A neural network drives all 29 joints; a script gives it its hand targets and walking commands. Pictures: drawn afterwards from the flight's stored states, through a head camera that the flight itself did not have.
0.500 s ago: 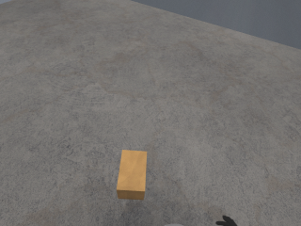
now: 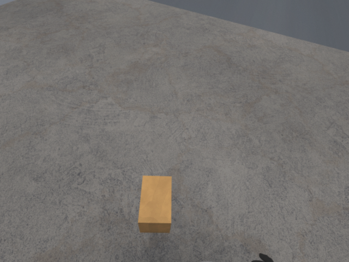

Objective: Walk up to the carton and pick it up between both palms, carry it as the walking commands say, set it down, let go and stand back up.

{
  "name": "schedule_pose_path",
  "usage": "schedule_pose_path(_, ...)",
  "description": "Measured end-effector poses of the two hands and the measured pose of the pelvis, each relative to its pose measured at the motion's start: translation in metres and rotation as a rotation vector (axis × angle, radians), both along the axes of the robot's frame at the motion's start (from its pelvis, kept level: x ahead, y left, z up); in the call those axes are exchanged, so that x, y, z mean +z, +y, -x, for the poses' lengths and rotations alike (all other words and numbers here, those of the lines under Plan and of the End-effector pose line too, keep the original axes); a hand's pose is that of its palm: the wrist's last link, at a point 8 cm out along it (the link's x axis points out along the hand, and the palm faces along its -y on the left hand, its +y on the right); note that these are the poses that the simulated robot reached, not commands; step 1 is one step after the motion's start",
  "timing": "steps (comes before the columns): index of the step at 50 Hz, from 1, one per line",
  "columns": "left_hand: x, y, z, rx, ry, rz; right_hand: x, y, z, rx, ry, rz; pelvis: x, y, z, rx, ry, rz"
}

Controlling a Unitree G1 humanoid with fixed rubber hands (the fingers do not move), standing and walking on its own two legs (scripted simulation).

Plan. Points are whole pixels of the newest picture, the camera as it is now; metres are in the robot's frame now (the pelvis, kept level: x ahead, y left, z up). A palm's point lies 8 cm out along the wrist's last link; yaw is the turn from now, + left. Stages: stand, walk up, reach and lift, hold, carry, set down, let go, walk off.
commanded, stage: walk up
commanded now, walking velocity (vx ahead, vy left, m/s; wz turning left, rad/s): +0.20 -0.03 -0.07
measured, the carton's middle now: (156, 204) +0.50 +0.05 -0.68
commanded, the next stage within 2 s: none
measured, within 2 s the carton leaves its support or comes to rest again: neither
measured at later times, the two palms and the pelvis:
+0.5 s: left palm out of the picture +0.09 +0.24 -0.11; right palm out of the picture +0.09 -0.26 -0.13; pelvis +0.02 -0.02 +0.00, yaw -1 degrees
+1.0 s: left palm out of the picture +0.09 +0.22 -0.11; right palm out of the picture +0.07 -0.27 -0.13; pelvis +0.01 -0.03 +0.00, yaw -3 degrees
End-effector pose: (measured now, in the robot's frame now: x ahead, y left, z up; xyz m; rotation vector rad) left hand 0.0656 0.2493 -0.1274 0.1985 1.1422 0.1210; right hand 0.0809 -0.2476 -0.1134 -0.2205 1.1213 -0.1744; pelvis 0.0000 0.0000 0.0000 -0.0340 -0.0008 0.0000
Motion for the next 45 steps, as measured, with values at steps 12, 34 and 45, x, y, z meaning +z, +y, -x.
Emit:
schedule_pose_path(12,0.000,-0.024,-0.044,-0.057,-0.018,-0.029,-0.020,-0.018,-0.007,-0.056,0.022,-0.044,-0.009,-0.023,-0.028,-0.025,0.025,-0.039)
schedule_pose_path(34,0.003,-0.002,-0.015,-0.003,-0.015,-0.024,-0.006,0.000,-0.001,-0.022,0.001,-0.021,-0.001,-0.004,-0.012,-0.019,0.000,-0.007)
schedule_pose_path(45,0.006,-0.024,-0.026,-0.034,-0.032,-0.049,-0.018,-0.018,0.003,-0.052,-0.009,-0.056,-0.006,-0.025,-0.014,-0.045,-0.006,-0.043)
